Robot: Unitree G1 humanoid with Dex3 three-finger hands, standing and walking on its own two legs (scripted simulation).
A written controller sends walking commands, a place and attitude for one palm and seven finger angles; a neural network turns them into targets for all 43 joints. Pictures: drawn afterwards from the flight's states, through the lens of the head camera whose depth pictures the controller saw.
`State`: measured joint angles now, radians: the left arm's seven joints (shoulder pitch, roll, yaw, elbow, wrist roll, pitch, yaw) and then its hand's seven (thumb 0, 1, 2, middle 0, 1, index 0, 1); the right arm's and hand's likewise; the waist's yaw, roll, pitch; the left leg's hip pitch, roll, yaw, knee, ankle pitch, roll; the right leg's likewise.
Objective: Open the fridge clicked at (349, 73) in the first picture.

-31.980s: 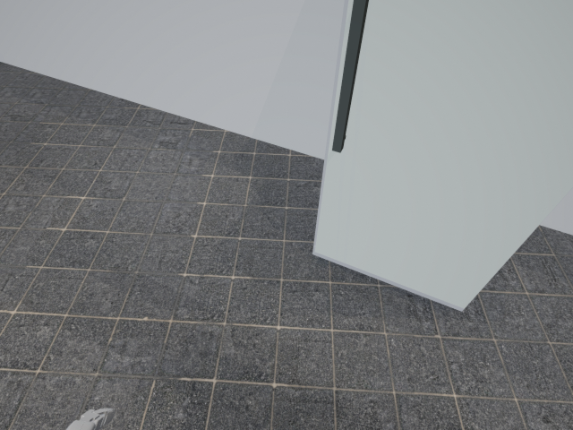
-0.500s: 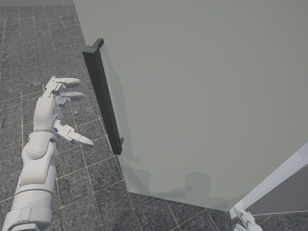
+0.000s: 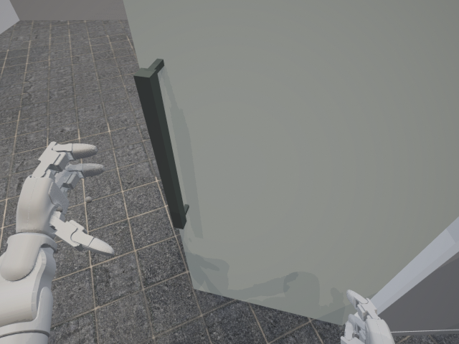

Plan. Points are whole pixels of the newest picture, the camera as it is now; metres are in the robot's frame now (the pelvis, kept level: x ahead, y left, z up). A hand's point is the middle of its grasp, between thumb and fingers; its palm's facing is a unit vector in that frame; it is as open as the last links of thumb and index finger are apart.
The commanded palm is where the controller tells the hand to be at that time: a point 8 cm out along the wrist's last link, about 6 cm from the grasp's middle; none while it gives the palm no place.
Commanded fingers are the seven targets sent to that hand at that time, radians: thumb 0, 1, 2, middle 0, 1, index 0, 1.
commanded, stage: slip the hand off the handle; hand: left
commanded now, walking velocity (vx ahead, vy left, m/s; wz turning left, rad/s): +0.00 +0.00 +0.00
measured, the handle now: (171, 161) +0.41 +0.17 +0.10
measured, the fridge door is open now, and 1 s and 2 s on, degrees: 75 75 75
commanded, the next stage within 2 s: draw the hand back to the body in 0.26 s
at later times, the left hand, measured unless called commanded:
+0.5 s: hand (77, 225) +0.24 +0.25 +0.13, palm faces +0.09 -0.99 -0.08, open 14.7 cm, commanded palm +0.20 +0.29 +0.15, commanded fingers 0.00 -0.55 0.20 -0.25 -1.15 -0.25 -1.15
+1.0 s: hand (48, 221) +0.22 +0.27 +0.16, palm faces +0.34 -0.90 -0.26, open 14.1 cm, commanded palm +0.17 +0.30 +0.17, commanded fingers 0.00 -0.12 0.41 -0.23 -0.89 -0.23 -0.89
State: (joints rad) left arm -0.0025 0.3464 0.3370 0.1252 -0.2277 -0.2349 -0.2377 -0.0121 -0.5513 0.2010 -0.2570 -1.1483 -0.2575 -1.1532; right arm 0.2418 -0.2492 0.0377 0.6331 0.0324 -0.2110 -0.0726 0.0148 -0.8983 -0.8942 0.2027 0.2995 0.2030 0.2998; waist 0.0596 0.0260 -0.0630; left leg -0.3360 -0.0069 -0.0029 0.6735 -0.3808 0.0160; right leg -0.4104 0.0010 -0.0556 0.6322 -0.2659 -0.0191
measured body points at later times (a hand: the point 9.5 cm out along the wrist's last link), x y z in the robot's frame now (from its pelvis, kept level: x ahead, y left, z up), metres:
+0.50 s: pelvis +0.00 +0.00 +0.00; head -0.01 -0.01 +0.45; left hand +0.22 +0.31 +0.14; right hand +0.19 -0.23 -0.07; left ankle -0.02 +0.11 -0.72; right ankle +0.04 -0.11 -0.72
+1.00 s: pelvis +0.01 +0.01 +0.01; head -0.01 +0.00 +0.46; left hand +0.20 +0.32 +0.18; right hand +0.21 -0.20 -0.05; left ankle -0.02 +0.11 -0.72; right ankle +0.04 -0.11 -0.72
